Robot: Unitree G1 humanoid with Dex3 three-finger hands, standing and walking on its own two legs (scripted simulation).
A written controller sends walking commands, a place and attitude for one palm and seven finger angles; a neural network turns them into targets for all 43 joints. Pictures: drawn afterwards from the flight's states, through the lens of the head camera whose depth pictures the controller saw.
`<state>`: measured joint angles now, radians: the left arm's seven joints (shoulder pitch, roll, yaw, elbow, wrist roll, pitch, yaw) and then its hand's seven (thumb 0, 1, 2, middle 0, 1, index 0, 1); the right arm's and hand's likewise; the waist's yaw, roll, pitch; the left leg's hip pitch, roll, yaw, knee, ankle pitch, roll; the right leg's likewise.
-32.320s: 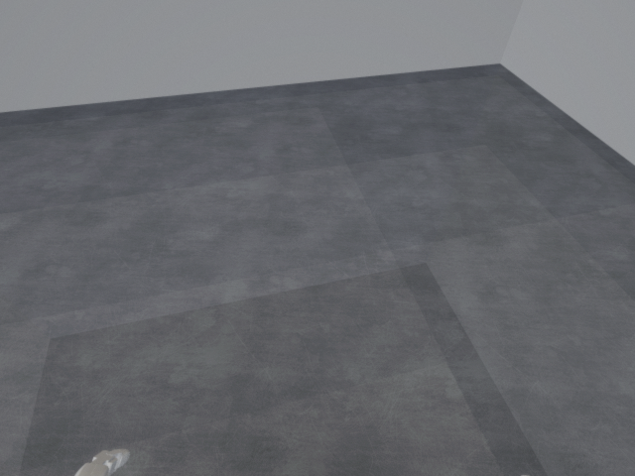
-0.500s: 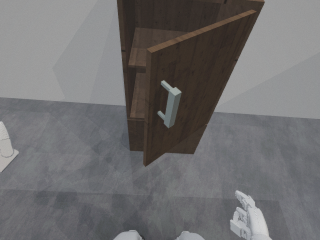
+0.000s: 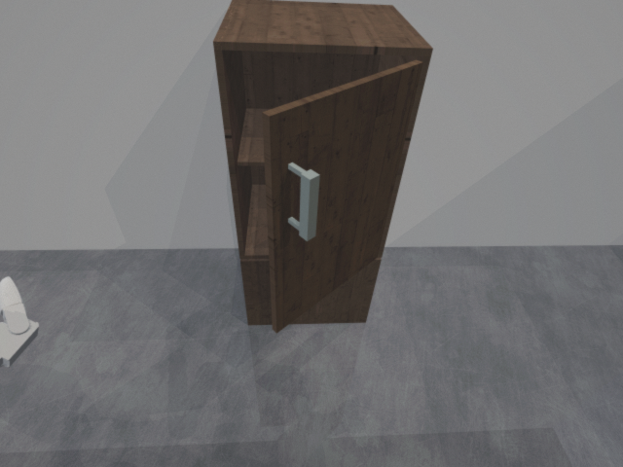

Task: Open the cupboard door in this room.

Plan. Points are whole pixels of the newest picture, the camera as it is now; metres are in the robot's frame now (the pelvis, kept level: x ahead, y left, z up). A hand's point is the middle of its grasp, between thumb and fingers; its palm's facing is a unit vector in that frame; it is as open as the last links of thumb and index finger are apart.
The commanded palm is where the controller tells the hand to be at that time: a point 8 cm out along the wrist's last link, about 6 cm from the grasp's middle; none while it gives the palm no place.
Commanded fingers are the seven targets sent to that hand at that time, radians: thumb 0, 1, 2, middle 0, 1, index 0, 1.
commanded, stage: stop stepping back and stand still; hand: left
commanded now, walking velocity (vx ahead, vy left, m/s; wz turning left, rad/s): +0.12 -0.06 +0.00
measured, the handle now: (300, 201) +0.56 +0.07 +0.05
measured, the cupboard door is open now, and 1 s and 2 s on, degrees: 40 40 40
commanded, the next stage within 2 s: let the arm hang, fingers relaxed in 0.70 s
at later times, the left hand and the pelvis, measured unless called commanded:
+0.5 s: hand (81, 351) +0.18 +0.24 +0.15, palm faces +0.50 -0.72 -0.48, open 7.4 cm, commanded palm +0.13 +0.27 +0.18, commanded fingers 0.00 0.90 0.90 -0.20 -0.30 -0.20 -0.30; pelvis -0.01 -0.03 +0.01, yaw -1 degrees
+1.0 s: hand out of the picture +0.13 +0.23 -0.09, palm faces +0.07 -0.92 -0.39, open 7.4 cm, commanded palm none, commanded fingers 0.00 0.90 0.90 -0.20 -0.30 -0.20 -0.30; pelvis -0.02 +0.00 -0.01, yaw +3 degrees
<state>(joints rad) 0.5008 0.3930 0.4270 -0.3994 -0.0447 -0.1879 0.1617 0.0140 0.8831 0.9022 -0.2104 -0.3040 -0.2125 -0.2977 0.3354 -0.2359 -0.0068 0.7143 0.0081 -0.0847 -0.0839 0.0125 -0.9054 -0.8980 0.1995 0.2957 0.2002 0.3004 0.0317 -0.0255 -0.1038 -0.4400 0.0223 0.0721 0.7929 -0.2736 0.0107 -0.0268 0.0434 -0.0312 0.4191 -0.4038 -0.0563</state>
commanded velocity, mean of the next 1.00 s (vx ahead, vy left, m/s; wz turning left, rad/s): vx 0.01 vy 0.03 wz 0.00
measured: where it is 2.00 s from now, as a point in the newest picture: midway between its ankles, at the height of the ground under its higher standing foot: outside the picture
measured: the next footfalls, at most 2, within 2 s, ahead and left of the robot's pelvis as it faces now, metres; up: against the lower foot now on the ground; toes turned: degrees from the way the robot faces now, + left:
left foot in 0.04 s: +0.06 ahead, +0.12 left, +0.00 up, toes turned +5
right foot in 0.36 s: +0.00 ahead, -0.11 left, +0.00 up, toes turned +3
